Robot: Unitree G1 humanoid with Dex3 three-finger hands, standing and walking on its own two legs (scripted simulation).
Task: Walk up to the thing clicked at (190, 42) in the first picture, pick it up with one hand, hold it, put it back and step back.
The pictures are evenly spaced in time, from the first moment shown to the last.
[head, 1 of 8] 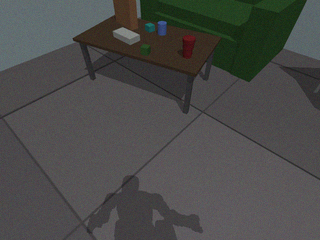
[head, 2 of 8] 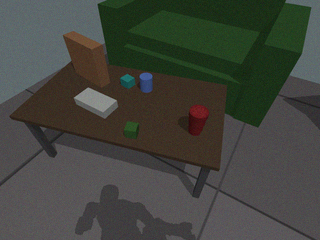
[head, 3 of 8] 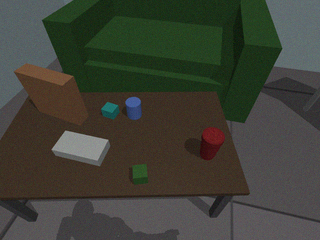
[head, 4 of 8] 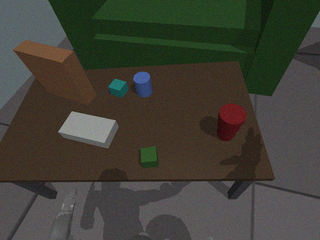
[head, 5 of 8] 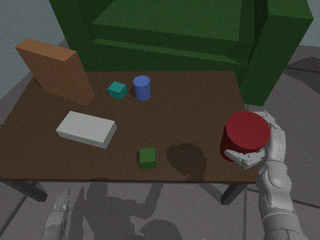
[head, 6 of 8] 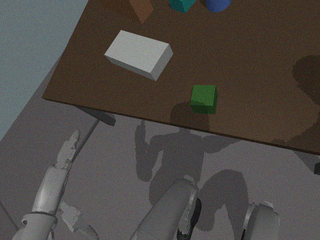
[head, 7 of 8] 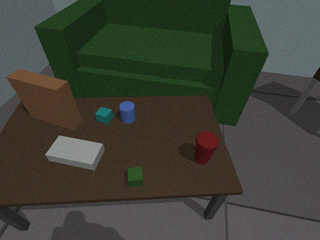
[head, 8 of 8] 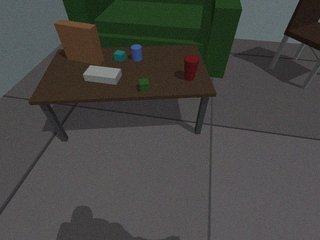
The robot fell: no
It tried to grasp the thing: yes
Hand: right
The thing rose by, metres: 0.27
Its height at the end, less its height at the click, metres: +0.00
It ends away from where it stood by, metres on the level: 0.02
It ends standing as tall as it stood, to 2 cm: yes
